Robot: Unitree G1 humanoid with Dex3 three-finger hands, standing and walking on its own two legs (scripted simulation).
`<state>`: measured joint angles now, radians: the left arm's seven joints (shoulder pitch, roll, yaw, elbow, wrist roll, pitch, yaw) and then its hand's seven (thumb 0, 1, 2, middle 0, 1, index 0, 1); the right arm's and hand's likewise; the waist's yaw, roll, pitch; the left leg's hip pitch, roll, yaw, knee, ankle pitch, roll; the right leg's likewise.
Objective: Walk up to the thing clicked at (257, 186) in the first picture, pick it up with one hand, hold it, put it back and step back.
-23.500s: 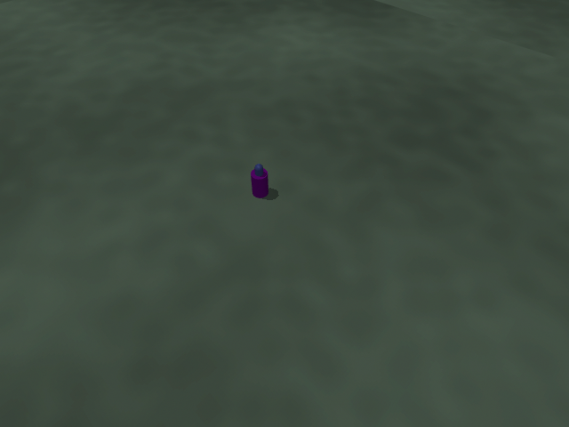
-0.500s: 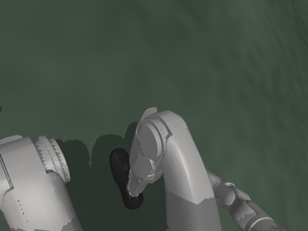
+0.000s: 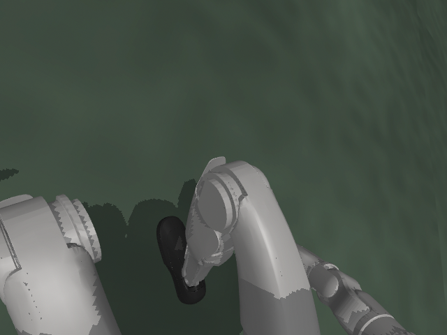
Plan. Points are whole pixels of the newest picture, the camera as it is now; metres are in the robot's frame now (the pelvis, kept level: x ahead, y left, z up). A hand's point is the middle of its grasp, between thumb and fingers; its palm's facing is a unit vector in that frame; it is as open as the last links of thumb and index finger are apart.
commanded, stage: open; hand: left
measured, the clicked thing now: out of the picture +0.43 +0.32 -0.20
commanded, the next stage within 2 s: withdraw in 0.06 s
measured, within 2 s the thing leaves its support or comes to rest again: neither
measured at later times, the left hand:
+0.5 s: hand out of the picture +0.42 +0.37 -0.11, palm faces +0.51 -0.86 -0.01, open 17.5 cm
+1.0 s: hand out of the picture +0.30 +0.45 +0.01, palm faces +0.46 -0.75 -0.48, open 17.4 cm
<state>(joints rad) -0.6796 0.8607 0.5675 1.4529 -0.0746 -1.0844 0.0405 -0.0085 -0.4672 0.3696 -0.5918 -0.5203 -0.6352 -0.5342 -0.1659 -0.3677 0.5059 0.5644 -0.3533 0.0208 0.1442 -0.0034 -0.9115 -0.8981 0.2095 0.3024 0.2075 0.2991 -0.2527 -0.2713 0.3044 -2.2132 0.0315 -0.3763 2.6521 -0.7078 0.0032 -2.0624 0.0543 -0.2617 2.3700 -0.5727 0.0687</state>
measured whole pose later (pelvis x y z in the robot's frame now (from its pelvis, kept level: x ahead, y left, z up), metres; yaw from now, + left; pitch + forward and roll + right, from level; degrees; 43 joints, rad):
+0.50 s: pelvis +0.00 +0.00 +0.01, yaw +1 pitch +15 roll -17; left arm -0.62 0.84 0.63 1.18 -0.11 -0.97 -0.08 -0.02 -0.61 0.06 -0.09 -0.07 -0.10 -0.08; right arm -0.09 -0.36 0.42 0.57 -0.30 0.04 0.13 0.00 -0.92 -0.90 0.21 0.30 0.21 0.30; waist -0.21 -0.23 0.24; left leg -2.22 0.03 -0.35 2.63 -0.71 0.00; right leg -2.08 0.04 -0.25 2.37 -0.58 0.05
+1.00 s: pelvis +0.01 -0.01 +0.08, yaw +9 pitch +30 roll -9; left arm -0.44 0.75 0.53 0.90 0.08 -0.31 -0.07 -0.01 -0.54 0.05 -0.06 -0.06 -0.07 -0.06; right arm 0.07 -0.28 0.07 0.63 -0.03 0.12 0.06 0.00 -0.91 -0.91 0.21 0.30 0.21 0.30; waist -0.06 -0.02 -0.09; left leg -2.18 0.04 -0.12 2.31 -0.66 0.02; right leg -2.11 -0.02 -0.08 2.20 -0.62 0.03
